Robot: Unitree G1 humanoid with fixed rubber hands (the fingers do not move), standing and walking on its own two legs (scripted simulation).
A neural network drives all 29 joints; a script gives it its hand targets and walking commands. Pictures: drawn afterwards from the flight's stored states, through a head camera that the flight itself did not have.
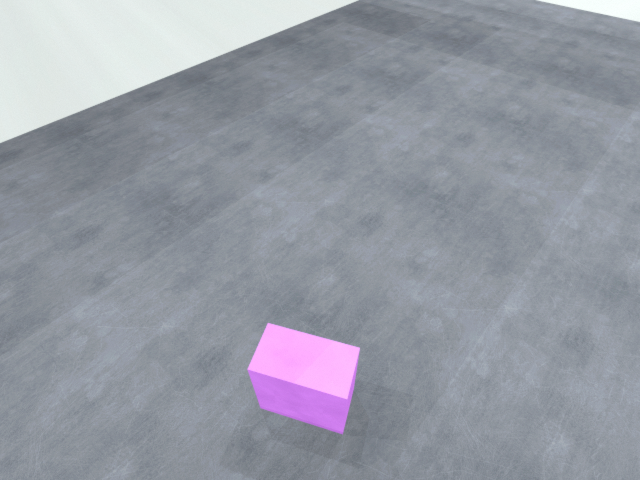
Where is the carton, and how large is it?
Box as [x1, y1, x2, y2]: [247, 323, 359, 433]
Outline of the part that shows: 268,323 247,369 260,407 342,433 353,389 359,348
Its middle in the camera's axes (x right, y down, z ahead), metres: -0.04 +0.41 +1.13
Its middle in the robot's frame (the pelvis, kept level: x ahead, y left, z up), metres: +0.51 +0.05 -0.64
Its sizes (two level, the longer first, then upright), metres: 0.266 0.142 0.286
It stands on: the floor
